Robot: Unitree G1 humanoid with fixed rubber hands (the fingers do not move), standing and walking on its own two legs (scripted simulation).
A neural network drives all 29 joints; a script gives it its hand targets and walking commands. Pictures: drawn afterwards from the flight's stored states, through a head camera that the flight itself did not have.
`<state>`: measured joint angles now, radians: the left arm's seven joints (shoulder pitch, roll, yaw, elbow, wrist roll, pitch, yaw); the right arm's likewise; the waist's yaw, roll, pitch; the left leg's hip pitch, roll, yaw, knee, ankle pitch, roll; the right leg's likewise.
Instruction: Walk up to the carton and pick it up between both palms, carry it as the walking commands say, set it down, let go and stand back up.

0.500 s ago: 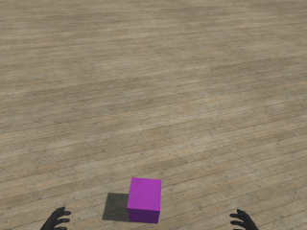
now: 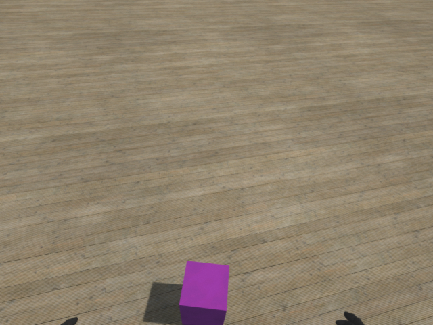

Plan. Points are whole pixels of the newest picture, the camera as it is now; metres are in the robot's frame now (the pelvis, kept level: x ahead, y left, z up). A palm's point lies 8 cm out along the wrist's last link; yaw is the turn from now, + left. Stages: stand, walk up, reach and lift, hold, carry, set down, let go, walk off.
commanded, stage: stand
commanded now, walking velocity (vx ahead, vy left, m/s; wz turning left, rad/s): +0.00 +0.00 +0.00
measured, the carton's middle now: (205, 296) +0.39 +0.03 -0.65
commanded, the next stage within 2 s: none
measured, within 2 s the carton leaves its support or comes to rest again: neither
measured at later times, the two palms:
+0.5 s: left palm out of the picture +0.04 +0.31 -0.11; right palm out of the picture +0.06 -0.29 -0.10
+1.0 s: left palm out of the picture +0.05 +0.31 -0.11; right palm out of the picture +0.07 -0.29 -0.10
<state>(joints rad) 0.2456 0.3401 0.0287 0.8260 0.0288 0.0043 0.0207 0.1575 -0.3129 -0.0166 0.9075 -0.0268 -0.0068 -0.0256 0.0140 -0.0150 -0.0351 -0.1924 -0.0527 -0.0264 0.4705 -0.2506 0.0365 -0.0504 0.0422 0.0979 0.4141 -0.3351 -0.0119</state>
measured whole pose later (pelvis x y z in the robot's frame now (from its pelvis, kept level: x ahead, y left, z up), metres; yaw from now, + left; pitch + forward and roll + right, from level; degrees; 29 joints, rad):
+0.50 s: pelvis -0.02 +0.01 +0.00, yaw +0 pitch -2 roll +0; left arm 0.24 0.35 0.01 0.97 0.02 0.00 0.01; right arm 0.15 -0.35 -0.01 1.03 -0.02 -0.02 -0.02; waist 0.00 -0.01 -0.02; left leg -0.18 -0.06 -0.01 0.40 -0.18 0.05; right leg -0.05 0.03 0.11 0.38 -0.29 0.01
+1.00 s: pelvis -0.03 +0.01 +0.01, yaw +0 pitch -3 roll +0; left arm 0.17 0.37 0.00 1.03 0.02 0.00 0.01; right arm 0.10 -0.37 0.01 1.07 -0.01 -0.01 -0.02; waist -0.01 -0.01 0.01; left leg -0.16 -0.06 -0.03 0.37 -0.16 0.05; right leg -0.02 0.03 0.10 0.33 -0.26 0.00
